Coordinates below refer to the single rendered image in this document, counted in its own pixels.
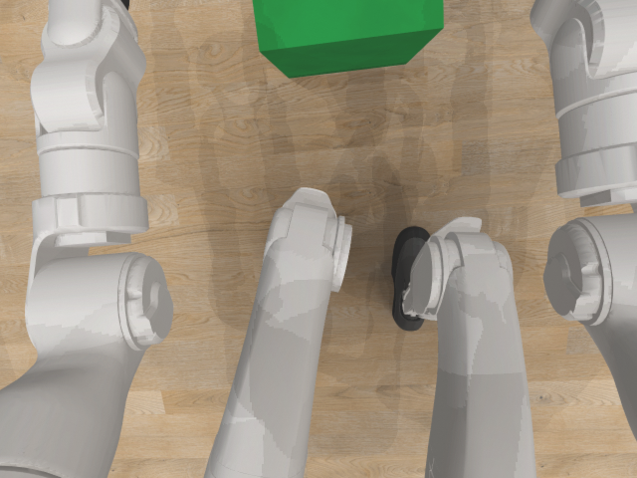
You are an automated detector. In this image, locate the left robot shin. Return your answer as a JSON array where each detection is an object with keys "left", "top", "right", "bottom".
[{"left": 263, "top": 187, "right": 337, "bottom": 263}]

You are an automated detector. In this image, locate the right robot shin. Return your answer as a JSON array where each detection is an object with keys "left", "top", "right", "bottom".
[{"left": 402, "top": 217, "right": 514, "bottom": 321}]

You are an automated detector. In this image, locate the robot shin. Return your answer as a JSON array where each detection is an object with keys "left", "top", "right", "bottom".
[
  {"left": 402, "top": 217, "right": 514, "bottom": 321},
  {"left": 263, "top": 187, "right": 337, "bottom": 263}
]

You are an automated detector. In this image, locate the carton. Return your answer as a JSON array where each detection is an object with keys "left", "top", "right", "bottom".
[{"left": 253, "top": 0, "right": 444, "bottom": 79}]

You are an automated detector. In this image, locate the robot left forearm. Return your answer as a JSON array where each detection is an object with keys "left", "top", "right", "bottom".
[{"left": 25, "top": 0, "right": 149, "bottom": 347}]

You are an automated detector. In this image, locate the robot left upper arm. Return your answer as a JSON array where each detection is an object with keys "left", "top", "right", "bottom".
[{"left": 0, "top": 252, "right": 173, "bottom": 478}]

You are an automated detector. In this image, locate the robot right forearm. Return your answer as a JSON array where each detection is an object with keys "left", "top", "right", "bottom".
[{"left": 530, "top": 0, "right": 637, "bottom": 213}]

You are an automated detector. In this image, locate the robot right upper arm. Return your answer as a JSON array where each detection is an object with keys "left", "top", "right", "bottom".
[{"left": 543, "top": 213, "right": 637, "bottom": 441}]

